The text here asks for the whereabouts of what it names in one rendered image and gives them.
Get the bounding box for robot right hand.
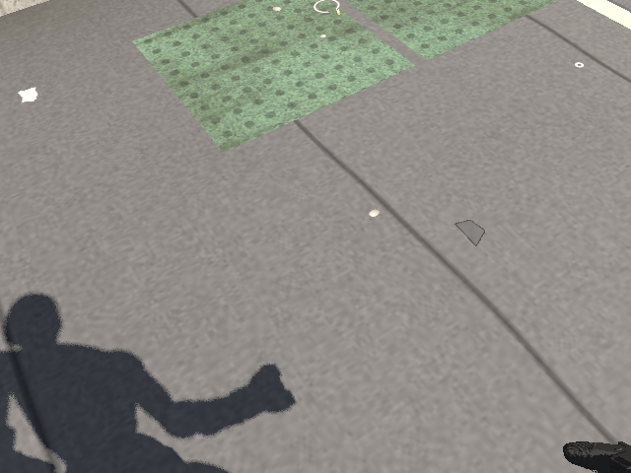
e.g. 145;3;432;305
563;441;631;473

